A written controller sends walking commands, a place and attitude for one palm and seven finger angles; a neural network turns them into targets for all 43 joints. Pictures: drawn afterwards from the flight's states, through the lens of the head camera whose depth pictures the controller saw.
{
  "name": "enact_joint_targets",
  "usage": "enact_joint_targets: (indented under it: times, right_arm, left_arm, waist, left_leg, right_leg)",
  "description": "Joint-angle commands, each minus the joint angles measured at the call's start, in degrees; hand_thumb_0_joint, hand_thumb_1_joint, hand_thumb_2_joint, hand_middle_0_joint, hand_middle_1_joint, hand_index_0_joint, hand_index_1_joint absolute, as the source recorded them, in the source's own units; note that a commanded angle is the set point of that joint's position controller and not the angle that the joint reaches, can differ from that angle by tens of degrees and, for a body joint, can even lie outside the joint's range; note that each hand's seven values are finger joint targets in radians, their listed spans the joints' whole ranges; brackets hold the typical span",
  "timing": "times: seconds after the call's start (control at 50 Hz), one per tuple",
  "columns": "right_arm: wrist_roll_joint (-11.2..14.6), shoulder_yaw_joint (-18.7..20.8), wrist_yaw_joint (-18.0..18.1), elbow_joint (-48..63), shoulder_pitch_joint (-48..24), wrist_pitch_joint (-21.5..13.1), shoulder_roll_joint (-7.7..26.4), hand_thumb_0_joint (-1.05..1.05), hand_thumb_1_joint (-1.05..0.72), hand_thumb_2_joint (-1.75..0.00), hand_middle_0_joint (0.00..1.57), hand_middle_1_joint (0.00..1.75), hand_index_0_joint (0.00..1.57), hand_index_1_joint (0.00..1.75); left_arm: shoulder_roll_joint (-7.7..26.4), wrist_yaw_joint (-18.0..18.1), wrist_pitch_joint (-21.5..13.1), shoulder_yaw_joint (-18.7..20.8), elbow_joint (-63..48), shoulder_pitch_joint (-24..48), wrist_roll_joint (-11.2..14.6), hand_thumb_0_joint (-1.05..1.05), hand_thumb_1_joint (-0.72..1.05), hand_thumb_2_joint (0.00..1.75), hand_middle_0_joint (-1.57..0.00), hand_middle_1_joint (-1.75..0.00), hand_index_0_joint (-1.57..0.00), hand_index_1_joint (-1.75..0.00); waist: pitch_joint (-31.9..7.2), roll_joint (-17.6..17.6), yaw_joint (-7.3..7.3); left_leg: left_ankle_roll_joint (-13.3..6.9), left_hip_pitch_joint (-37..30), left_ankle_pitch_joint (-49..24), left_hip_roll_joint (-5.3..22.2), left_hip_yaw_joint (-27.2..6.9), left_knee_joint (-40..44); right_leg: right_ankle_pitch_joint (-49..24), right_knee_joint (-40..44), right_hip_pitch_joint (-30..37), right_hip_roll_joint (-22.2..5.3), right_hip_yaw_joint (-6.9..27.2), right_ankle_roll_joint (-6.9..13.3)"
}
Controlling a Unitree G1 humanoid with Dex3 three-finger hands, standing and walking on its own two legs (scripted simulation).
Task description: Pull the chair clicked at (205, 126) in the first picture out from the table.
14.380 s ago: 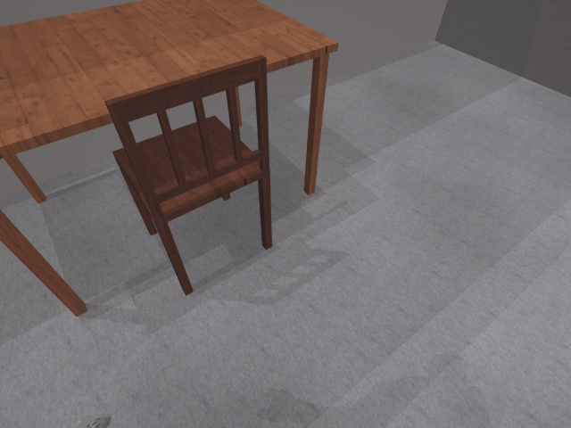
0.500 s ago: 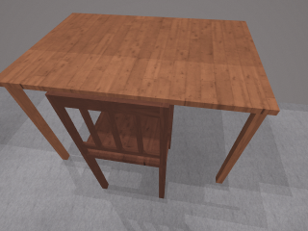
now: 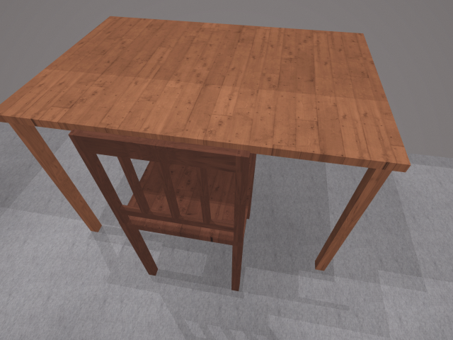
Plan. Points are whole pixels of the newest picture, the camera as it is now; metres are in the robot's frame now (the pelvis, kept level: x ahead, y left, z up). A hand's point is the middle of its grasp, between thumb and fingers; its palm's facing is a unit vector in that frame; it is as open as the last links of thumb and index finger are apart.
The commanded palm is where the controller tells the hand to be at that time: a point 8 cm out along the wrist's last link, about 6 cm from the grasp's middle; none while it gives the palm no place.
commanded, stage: shuffle to correct the standing spot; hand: left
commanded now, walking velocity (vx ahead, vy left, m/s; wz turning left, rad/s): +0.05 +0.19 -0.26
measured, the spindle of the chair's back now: (169, 191) +0.49 +0.19 -0.11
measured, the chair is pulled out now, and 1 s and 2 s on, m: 0.00 0.00 0.00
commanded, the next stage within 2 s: come to a stop and stand still in 0.90 s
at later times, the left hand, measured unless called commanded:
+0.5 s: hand out of the picture +0.05 +0.24 -0.18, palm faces -0.03 -0.97 -0.26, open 7.4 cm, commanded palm none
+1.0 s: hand out of the picture +0.05 +0.30 -0.19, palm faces -0.04 -0.97 -0.25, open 7.4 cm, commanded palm none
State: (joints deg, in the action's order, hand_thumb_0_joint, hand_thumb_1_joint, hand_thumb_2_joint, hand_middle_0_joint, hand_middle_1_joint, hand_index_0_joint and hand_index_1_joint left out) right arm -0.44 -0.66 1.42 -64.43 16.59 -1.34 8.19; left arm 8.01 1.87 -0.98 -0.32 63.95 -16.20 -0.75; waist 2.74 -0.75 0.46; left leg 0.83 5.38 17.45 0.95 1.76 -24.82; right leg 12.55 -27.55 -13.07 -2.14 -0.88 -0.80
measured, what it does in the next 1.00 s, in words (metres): steps to the left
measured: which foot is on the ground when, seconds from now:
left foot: down 0.00-1.00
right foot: down 0.00-0.94, up 0.96-1.00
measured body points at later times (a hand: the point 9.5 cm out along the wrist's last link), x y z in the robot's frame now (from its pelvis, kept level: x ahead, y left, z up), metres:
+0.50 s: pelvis +0.01 +0.05 -0.01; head +0.02 +0.04 +0.44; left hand +0.05 +0.29 -0.16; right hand -0.03 -0.17 -0.17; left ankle -0.04 +0.13 -0.74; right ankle +0.03 -0.13 -0.74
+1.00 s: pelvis +0.01 +0.11 -0.02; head +0.05 +0.11 +0.43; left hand +0.05 +0.35 -0.18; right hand +0.05 -0.15 -0.16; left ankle -0.02 +0.16 -0.74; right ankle +0.00 -0.08 -0.71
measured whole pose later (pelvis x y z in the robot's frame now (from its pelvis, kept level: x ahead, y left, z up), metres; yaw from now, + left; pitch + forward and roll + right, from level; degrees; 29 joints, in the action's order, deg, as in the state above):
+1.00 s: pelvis +0.01 +0.11 -0.02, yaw -7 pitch -1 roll +2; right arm -1.4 2.5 0.3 -52.2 14.1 0.9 11.6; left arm 10.3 3.3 3.7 3.5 55.7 -16.1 -1.7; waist 4.5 2.3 1.2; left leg -5.6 12.2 22.8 -4.5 8.3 -35.4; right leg 26.4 -54.0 -26.1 -6.5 6.0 -1.7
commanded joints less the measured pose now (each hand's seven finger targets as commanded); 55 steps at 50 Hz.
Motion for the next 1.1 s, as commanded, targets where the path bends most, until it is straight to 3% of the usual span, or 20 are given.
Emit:
enact_joint_targets:
  times: [0.0, 0.12, 0.32, 0.42, 0.54, 0.64, 0.7, 0.72, 0.74, 0.78, 0.8, 0.82, 0.84, 0.88, 0.9, 0.92, 0.94, 0.98, 1.0, 1.08]
  right_arm:
    - [-0.22, 0.91, 0.31, 1.05, 5.27, 0.45, 4.42, 0.0, -0.9, -0.9, 0.2, 0.3, 0.2, 0.3]
    - [-0.53, 1.35, -0.15, 2.59, 6.77, 1.13, 4.76, 0.0, -0.9, -0.9, 0.2, 0.3, 0.2, 0.3]
    - [-0.65, 2.12, 0.08, 6.12, 7.46, 0.71, 6.38, 0.0, -0.9, -0.9, 0.2, 0.3, 0.2, 0.3]
    - [-0.66, 2.4, 0.09, 7.65, 6.92, 1.11, 6.87, 0.0, -0.9, -0.9, 0.2, 0.3, 0.2, 0.3]
    - [-0.85, 2.88, -0.22, 10.08, 6.27, 2.12, 7.0, 0.0, -0.9, -0.9, 0.2, 0.3, 0.2, 0.3]
    - [-1.13, 3.25, -0.29, 11.65, 4.65, 2.5, 8.43, 0.0, -0.9, -0.9, 0.2, 0.3, 0.2, 0.3]
    - [-1.12, 3.1, -0.55, 12.34, 3.06, 2.72, 8.5, 0.0, -0.9, -0.9, 0.2, 0.3, 0.2, 0.3]
    - [-1.0, 3.16, -0.51, 12.86, 2.31, 2.7, 8.83, 0.0, -0.9, -0.9, 0.2, 0.3, 0.2, 0.3]
    - [-0.85, 3.36, -0.54, 13.45, 1.86, 2.84, 8.56, 0.0, -0.9, -0.9, 0.2, 0.3, 0.2, 0.3]
    - [-0.59, 3.63, -0.75, 14.67, 1.76, 3.28, 6.71, 0.0, -0.9, -0.9, 0.2, 0.3, 0.2, 0.3]
    - [-0.53, 3.78, -0.76, 15.36, -0.41, 3.56, 6.43, 0.0, -0.9, -0.9, 0.2, 0.3, 0.2, 0.3]
    - [-0.64, 3.87, -0.96, 16.08, -1.59, 3.4, 5.69, 0.0, -0.9, -0.9, 0.2, 0.3, 0.2, 0.3]
    - [-0.58, 3.81, -1.25, 16.03, -0.65, 3.02, 5.2, 0.0, -0.9, -0.9, 0.2, 0.3, 0.2, 0.3]
    - [-0.26, 3.73, -1.44, 12.42, 7.7, 2.09, 5.36, 0.0, -0.9, -0.9, 0.2, 0.3, 0.2, 0.3]
    - [-0.64, 4.37, -1.13, 11.59, 9.15, 1.55, 8.39, 0.0, -0.9, -0.9, 0.2, 0.3, 0.2, 0.3]
    - [-1.14, 5.01, -1.26, 12.16, 7.33, 1.83, 11.29, 0.0, -0.9, -0.9, 0.2, 0.3, 0.2, 0.3]
    - [-1.39, 4.31, -0.64, 12.19, 7.2, 2.35, 10.16, 0.0, -0.9, -0.9, 0.2, 0.3, 0.2, 0.3]
    - [-1.78, 3.22, -0.42, 14.16, 1.01, 2.22, 8.7, 0.0, -0.9, -0.9, 0.2, 0.3, 0.2, 0.3]
    - [-1.68, 3.16, -0.27, 14.62, 0.06, 1.73, 8.08, 0.0, -0.9, -0.9, 0.2, 0.3, 0.2, 0.3]
    - [-1.33, 2.47, 1.1, 10.55, 5.71, -0.62, 7.02, 0.0, -0.9, -0.9, 0.2, 0.3, 0.2, 0.3]
  left_arm:
    - [7.43, 0.39, -0.51, 1.63, -2.13, -2.77, -0.08, 0.0, 0.9, 0.9, -0.2, -0.3, -0.2, -0.3]
    - [8.28, 0.61, 0.03, 2.63, -4.06, -2.78, -0.35, 0.0, 0.9, 0.9, -0.2, -0.3, -0.2, -0.3]
    - [7.15, 1.0, 1.23, 3.5, -6.79, -2.49, -0.64, 0.0, 0.9, 0.9, -0.2, -0.3, -0.2, -0.3]
    - [7.39, 1.31, 1.27, 3.61, -7.5, -3.08, -0.62, 0.0, 0.9, 0.9, -0.2, -0.3, -0.2, -0.3]
    - [9.36, 1.73, 1.83, 4.34, -9.36, -2.02, -0.69, 0.0, 0.9, 0.9, -0.2, -0.3, -0.2, -0.3]
    - [7.53, 1.96, 2.35, 4.31, -11.2, -0.81, -0.68, 0.0, 0.9, 0.9, -0.2, -0.3, -0.2, -0.3]
    - [6.49, 2.02, 2.33, 3.94, -11.21, -2.03, -0.81, 0.0, 0.9, 0.9, -0.2, -0.3, -0.2, -0.3]
    - [6.45, 2.01, 2.04, 3.98, -10.91, -3.53, -0.86, 0.0, 0.9, 0.9, -0.2, -0.3, -0.2, -0.3]
    - [8.26, 2.15, 1.63, 4.34, -10.52, -5.16, -1.01, 0.0, 0.9, 0.9, -0.2, -0.3, -0.2, -0.3]
    - [14.0, 2.57, 1.09, 5.72, -9.76, -8.14, -0.99, 0.0, 0.9, 0.9, -0.2, -0.3, -0.2, -0.3]
    - [15.45, 2.72, 1.09, 6.2, -10.02, -8.42, -1.21, 0.0, 0.9, 0.9, -0.2, -0.3, -0.2, -0.3]
    - [15.66, 2.85, 1.21, 6.6, -10.67, -7.02, -1.62, 0.0, 0.9, 0.9, -0.2, -0.3, -0.2, -0.3]
    - [15.1, 2.7, 1.35, 6.66, -11.64, -4.2, -1.89, 0.0, 0.9, 0.9, -0.2, -0.3, -0.2, -0.3]
    - [13.46, 1.97, 2.0, 6.15, -14.22, 2.36, -1.39, 0.0, 0.9, 0.9, -0.2, -0.3, -0.2, -0.3]
    - [10.52, 1.5, 2.42, 5.58, -15.76, 3.6, -0.98, 0.0, 0.9, 0.9, -0.2, -0.3, -0.2, -0.3]
    - [7.61, 1.54, 3.1, 5.32, -16.5, 4.38, -0.94, 0.0, 0.9, 0.9, -0.2, -0.3, -0.2, -0.3]
    - [8.2, 2.17, 3.46, 5.29, -15.33, 7.42, -0.79, 0.0, 0.9, 0.9, -0.2, -0.3, -0.2, -0.3]
    - [7.16, 1.5, 3.09, 5.69, -12.87, 3.35, -0.71, 0.0, 0.9, 0.9, -0.2, -0.3, -0.2, -0.3]
    - [6.36, 1.08, 2.87, 5.22, -12.26, 2.14, -0.67, 0.0, 0.9, 0.9, -0.2, -0.3, -0.2, -0.3]
    - [4.21, 0.01, 2.47, 3.8, -10.94, 1.92, -0.62, 0.0, 0.9, 0.9, -0.2, -0.3, -0.2, -0.3]
  waist:
    - [3.06, 2.52, -0.02]
    - [3.24, 3.98, 0.06]
    - [1.89, -0.77, 0.87]
    - [1.07, 0.27, 1.24]
    - [1.76, 2.55, 0.7]
    - [2.15, -4.49, 0.81]
    - [2.74, -2.42, 1.8]
    - [2.54, -0.99, 2.48]
    - [1.17, 5.01, 2.68]
    - [-1.55, 19.84, 2.54]
    - [-0.54, 19.31, 3.64]
    - [-0.27, 18.08, 3.16]
    - [-0.75, 17.61, 1.47]
    - [-4.49, 12.85, -3.17]
    - [-5.42, -0.62, -3.61]
    - [-0.58, -17.34, -3.55]
    - [3.5, -15.06, -4.99]
    - [3.44, -4.96, -0.71]
    - [2.6, -1.18, -0.1]
    - [-1.33, -2.65, -1.0]
  left_leg:
    - [-1.12, 6.22, -2.9, 2.77, -0.89, 4.33]
    - [-1.14, 7.13, -0.13, 2.09, 0.46, 2.77]
    - [-2.8, 7.04, -8.54, 5.04, -0.42, 3.3]
    - [-3.52, 6.54, -14.03, 4.92, -0.32, 1.32]
    - [-3.41, 7.36, -11.9, 3.76, -0.37, -1.22]
    - [-6.17, 5.27, -22.88, 7.85, -4.07, 2.33]
    - [-8.13, 5.82, -29.46, 9.15, -3.48, 0.6]
    - [-7.11, 6.4, -28.75, 7.68, -2.47, -2.29]
    - [-4.84, 8.07, -23.32, 4.12, 0.21, -7.43]
    - [-1.02, 16.49, 5.89, -3.55, 3.91, -16.36]
    - [-0.82, 19.31, 14.33, -3.42, 1.95, -20.98]
    - [-1.17, 19.94, 16.13, -2.11, -1.22, -22.94]
    - [-1.64, 17.14, 14.93, -1.13, -2.98, -17.55]
    - [-1.21, -0.08, -0.3, -2.18, 1.09, 0.7]
    - [-2.86, -4.85, -3.78, 3.54, -4.81, 5.56]
    - [-6.25, -3.67, -11.51, 13.72, -15.18, 9.24]
    - [-7.81, 5.58, -16.17, 14.37, -17.52, 9.96]
    - [-11.89, 4.94, -22.03, 11.9, -12.08, 6.99]
    - [-13.06, 3.66, -27.97, 11.67, -10.67, 5.86]
    - [-12.42, -7.25, -44.43, 11.81, -9.43, 5.28]
  right_leg:
    - [-0.83, 6.98, 0.25, -5.58, 7.08, 3.94]
    - [5.95, 7.7, -2.62, -6.69, 10.66, 5.13]
    - [-4.03, -2.61, -3.14, -4.01, 7.91, 5.0]
    - [-7.08, -5.52, -2.93, -4.33, 8.22, 5.22]
    - [-7.7, -6.74, -5.72, -6.19, 10.22, 5.69]
    - [2.97, -14.45, -9.26, -1.33, 3.42, 3.57]
    - [7.16, -13.16, -7.09, -1.21, 0.8, 3.05]
    - [1.96, -9.43, -5.3, -2.54, 3.02, 3.81]
    - [-8.45, -6.7, -3.11, -6.32, 9.04, 5.67]
    - [-20.27, 1.25, 3.34, -20.14, 26.28, 12.9]
    - [-20.9, 3.46, 2.94, -22.72, 29.14, 15.29]
    - [-18.65, 2.85, 0.74, -22.65, 28.01, 14.79]
    - [-18.72, 0.65, -1.89, -20.35, 23.74, 12.07]
    - [-12.31, -7.07, -10.16, -11.62, 12.85, 5.69]
    - [0.83, -15.85, -15.93, -4.64, 6.17, 2.71]
    - [19.75, -28.93, -24.88, 1.19, -1.75, -0.46]
    - [19.76, -37.25, -23.85, 0.1, 2.79, 0.62]
    - [14.64, -44.46, -23.52, -1.3, 1.44, 1.77]
    - [14.41, -43.32, -22.6, -1.33, 0.3, 1.69]
    - [11.53, -35.2, -20.93, -1.0, 0.06, 0.6]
